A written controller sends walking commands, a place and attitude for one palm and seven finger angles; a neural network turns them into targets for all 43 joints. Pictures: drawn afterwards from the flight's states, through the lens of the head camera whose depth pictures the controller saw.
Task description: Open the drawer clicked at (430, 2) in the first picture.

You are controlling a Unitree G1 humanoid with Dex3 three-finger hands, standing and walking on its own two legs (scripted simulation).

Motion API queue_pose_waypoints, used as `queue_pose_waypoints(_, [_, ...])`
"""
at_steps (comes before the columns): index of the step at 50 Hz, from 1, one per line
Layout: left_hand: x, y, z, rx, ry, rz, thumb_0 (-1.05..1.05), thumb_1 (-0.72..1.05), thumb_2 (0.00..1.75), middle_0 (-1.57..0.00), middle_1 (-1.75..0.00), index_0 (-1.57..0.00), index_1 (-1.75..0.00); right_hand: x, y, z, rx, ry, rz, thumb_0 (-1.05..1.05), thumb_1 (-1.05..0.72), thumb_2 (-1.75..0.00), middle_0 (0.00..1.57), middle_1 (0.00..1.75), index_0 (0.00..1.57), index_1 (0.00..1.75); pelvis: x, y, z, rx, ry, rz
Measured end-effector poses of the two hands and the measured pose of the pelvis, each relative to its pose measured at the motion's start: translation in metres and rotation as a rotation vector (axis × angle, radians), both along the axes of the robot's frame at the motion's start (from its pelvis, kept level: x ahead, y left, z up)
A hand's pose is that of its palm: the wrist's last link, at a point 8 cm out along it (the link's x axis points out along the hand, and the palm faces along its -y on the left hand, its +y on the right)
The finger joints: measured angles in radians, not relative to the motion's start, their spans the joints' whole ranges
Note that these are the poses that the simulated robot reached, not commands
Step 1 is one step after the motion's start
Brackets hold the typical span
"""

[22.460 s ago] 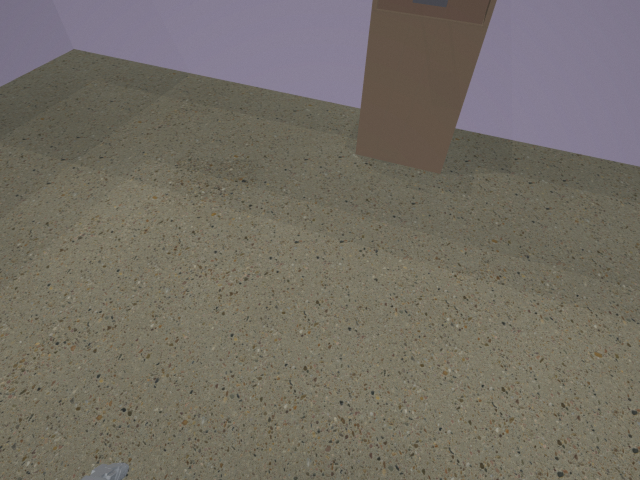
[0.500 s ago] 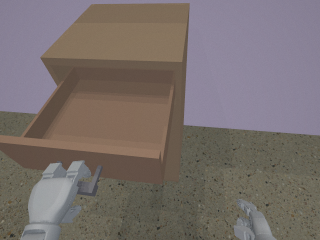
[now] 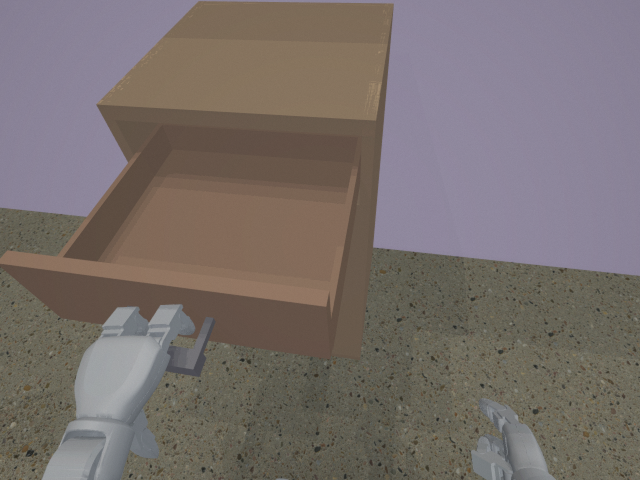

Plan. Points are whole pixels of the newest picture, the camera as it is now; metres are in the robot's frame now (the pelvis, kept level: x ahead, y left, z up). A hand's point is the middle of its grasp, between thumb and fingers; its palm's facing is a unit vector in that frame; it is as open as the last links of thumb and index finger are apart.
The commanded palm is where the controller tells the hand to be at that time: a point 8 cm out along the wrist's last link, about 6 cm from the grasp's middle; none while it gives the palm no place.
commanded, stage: lift the hand off the handle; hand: left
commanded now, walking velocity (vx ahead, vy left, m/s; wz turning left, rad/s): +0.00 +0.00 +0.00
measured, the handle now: (159, 338) +0.26 +0.24 +0.04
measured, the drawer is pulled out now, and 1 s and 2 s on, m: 0.30 0.29 0.29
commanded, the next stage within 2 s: draw the hand back to the body in 1.32 s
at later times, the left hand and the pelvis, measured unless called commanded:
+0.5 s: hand (134, 356) +0.22 +0.24 +0.08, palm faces +0.04 -0.10 -0.99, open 13.4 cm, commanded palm +0.20 +0.24 +0.15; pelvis +0.00 +0.01 +0.02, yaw +0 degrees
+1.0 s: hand (104, 316) +0.23 +0.23 +0.16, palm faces +0.11 -0.09 -0.99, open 13.8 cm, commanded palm +0.19 +0.24 +0.22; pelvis +0.01 +0.01 +0.03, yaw +0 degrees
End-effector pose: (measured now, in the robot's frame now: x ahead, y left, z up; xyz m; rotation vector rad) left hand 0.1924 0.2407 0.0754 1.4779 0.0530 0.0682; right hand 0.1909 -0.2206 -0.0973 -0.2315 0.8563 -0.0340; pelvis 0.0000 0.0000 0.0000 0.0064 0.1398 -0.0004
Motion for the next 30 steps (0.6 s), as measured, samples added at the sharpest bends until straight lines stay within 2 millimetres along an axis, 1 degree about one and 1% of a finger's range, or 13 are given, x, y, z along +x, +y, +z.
queue_pose_waypoints(8, [0.004, -0.001, 0.004, -0.002, 0.006, 0.010, 0.00, -0.49, 0.30, -0.36, -1.22, -0.35, -1.23, -0.004, 0.005, 0.001, 0.016, -0.006, -0.008, 0.01, -0.90, -0.90, 0.20, 0.30, 0.20, 0.30, -0.003, 0.002, 0.002, 0.000, -0.014, -0.001])
queue_pose_waypoints(18, [0.006, 0.000, 0.039, 0.000, -0.046, 0.001, 0.00, -0.49, 0.30, -0.33, -1.21, -0.40, -1.24, -0.001, 0.013, 0.010, 0.041, -0.037, -0.003, 0.01, -0.90, -0.90, 0.20, 0.30, 0.20, 0.30, 0.000, 0.006, 0.009, 0.002, -0.048, -0.007])
queue_pose_waypoints(24, [0.007, 0.001, 0.050, -0.008, -0.019, 0.002, 0.00, -0.49, 0.30, -0.32, -1.20, -0.41, -1.24, 0.008, 0.018, 0.017, 0.042, -0.052, 0.018, 0.01, -0.90, -0.90, 0.20, 0.30, 0.20, 0.30, 0.003, 0.008, 0.015, 0.002, -0.071, -0.004])
queue_pose_waypoints(30, [0.005, 0.001, 0.072, -0.008, -0.050, -0.014, 0.00, -0.49, 0.30, -0.32, -1.20, -0.40, -1.24, 0.019, 0.023, 0.026, 0.047, -0.076, 0.040, 0.01, -0.90, -0.90, 0.20, 0.30, 0.20, 0.30, 0.007, 0.010, 0.019, -0.001, -0.087, -0.003])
